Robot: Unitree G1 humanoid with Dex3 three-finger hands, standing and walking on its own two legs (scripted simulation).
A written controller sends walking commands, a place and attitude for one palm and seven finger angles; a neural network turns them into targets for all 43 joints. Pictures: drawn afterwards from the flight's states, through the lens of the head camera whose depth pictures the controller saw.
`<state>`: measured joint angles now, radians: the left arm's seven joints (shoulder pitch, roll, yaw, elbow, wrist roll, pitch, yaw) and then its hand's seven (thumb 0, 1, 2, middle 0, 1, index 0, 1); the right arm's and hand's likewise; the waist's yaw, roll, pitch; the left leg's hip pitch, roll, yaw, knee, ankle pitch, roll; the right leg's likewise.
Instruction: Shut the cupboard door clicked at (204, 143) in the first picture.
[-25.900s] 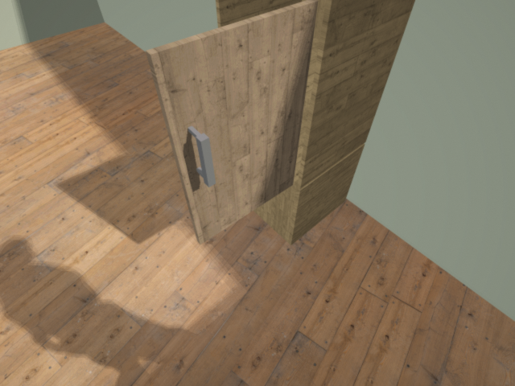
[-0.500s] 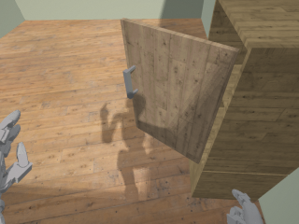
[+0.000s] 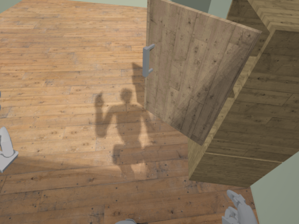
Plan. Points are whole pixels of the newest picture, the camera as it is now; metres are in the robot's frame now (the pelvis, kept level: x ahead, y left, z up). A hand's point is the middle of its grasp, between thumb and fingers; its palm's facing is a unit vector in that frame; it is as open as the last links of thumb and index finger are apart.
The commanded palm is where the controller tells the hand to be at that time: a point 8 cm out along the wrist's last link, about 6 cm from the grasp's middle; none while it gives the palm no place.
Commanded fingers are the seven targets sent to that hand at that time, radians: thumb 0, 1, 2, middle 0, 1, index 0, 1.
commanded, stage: step back with the hand held close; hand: left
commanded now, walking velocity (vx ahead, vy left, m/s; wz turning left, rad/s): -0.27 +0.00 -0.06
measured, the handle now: (148, 60) +0.73 +0.05 +0.03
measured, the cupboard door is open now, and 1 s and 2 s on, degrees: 57 57 57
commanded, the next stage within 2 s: stop stepping back and stand still in 0.40 s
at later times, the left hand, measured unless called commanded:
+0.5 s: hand out of the picture +0.10 +0.30 +0.19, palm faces +0.47 -0.79 -0.40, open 7.4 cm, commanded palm +0.01 +0.33 +0.19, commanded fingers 0.00 0.90 0.90 -0.20 -0.30 -0.20 -0.30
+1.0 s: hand out of the picture +0.00 +0.33 +0.19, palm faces +0.41 -0.86 -0.32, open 7.5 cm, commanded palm -0.08 +0.36 +0.19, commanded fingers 0.00 0.90 0.90 -0.20 -0.30 -0.20 -0.30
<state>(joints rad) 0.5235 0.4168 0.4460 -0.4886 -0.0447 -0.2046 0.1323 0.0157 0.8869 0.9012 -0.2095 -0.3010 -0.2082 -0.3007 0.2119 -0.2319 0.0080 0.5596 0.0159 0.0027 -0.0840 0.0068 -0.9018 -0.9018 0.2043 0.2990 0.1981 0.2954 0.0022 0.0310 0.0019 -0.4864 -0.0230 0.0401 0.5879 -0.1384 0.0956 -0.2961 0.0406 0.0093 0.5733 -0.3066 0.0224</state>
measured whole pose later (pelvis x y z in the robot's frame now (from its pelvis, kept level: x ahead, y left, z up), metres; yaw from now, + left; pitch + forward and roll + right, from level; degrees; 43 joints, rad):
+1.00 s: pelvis -0.24 +0.07 +0.01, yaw -4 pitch -4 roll -3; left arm 0.39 0.44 0.43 -0.41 -0.07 -0.11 0.16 0.01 0.89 0.90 -0.20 -0.30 -0.20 -0.30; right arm 0.24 -0.17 0.04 0.65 0.00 -0.08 -0.07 0.01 -0.90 -0.90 0.20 0.30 0.20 0.30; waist -0.05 -0.03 -0.01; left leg -0.37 0.02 0.12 0.51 -0.13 0.04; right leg -0.30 0.07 -0.03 0.86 -0.49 -0.04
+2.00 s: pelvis -0.27 +0.11 +0.01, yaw -4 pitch +1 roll +0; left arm 0.51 0.45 0.45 -0.53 -0.02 -0.23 0.17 0.01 0.88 0.90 -0.21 -0.30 -0.21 -0.30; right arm 0.18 -0.18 0.00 0.61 0.00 -0.09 -0.08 0.01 -0.90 -0.90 0.20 0.30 0.20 0.29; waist -0.01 -0.05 0.02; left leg -0.32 0.03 0.10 0.57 -0.28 0.02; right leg -0.19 -0.02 -0.06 0.54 -0.37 0.00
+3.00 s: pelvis -0.30 +0.12 +0.02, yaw -3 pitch -1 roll -1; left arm 0.37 0.20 0.00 1.09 0.01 0.02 0.02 0.00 0.93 0.90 -0.20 -0.30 -0.20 -0.30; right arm 0.31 -0.18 0.01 1.06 -0.02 0.04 -0.02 0.00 -0.91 -0.90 0.20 0.30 0.20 0.29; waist -0.02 0.03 0.05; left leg -0.26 0.03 0.09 0.44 -0.17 0.03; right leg -0.13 -0.02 -0.07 0.41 -0.26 0.00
